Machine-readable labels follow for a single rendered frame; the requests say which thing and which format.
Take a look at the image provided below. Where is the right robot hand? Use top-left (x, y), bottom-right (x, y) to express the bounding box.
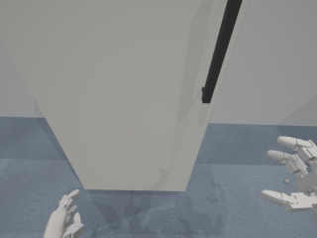
top-left (260, 136), bottom-right (317, 217)

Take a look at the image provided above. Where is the fridge door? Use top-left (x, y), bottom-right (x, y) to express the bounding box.
top-left (0, 0), bottom-right (250, 191)

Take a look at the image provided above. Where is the left robot hand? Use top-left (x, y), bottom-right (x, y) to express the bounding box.
top-left (43, 189), bottom-right (84, 238)

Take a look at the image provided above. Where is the handle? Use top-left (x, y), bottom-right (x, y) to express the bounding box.
top-left (201, 0), bottom-right (243, 104)

